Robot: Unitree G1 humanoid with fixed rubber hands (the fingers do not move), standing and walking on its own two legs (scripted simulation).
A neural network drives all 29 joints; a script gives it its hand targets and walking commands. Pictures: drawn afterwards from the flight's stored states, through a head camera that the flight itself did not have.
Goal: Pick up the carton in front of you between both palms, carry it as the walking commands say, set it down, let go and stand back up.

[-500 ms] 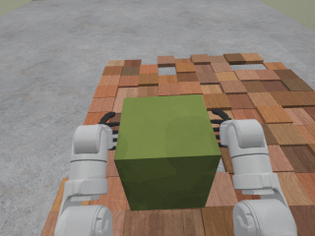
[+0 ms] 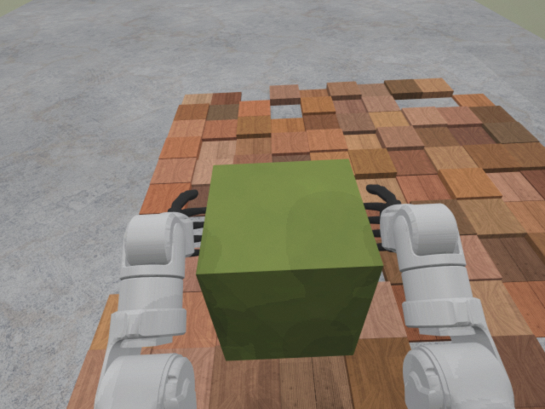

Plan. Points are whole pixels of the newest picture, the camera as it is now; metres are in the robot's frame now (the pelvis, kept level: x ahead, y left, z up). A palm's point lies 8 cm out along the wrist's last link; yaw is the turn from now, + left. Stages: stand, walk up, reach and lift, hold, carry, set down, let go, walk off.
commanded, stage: carry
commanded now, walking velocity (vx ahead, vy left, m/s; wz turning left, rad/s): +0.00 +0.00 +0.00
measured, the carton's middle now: (285, 263) +0.35 +0.00 +0.04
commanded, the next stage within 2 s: none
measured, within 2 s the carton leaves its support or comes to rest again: neither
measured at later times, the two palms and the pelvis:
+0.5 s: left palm (130, 225) +0.38 +0.23 +0.12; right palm (328, 202) +0.40 -0.07 +0.12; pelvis +0.04 +0.05 +0.00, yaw +3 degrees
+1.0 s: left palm (163, 124) +0.62 +0.22 +0.15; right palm (314, 110) +0.65 -0.08 +0.14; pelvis +0.26 +0.05 -0.01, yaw +3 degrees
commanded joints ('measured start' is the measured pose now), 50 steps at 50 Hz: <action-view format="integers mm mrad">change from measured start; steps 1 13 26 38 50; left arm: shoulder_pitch -765 -794 -850 -818 -926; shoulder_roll -1140 -1131 -1199 -1002 -1091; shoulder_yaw -534 -573 -608 -552 -502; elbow -135 -177 -150 -288 -191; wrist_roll -446 -446 -500 -432 -452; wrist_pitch -34 -46 -48 43 65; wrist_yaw -238 -215 -229 -146 -220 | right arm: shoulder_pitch -795 -816 -768 -897 -921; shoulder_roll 1171 1174 1099 996 1139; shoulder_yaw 539 548 504 573 484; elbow -172 -181 -188 -415 -141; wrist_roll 458 479 414 509 451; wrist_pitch -50 -49 -69 27 70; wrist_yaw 235 244 220 196 221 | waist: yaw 13 46 -84 -67 76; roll -14 -45 150 150 -104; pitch -442 -360 -409 -390 -473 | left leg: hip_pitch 188 -254 673 504 -467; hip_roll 103 78 341 175 55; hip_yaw -125 -134 -600 -229 -159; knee -49 304 -99 -64 701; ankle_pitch -17 -302 -98 172 -386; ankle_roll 5 -21 213 79 -52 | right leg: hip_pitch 116 325 -599 -265 476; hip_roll -142 -310 -12 39 -231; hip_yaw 130 338 74 13 432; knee -86 -309 521 -15 -166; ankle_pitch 232 -124 -294 229 231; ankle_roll -20 -169 51 35 -182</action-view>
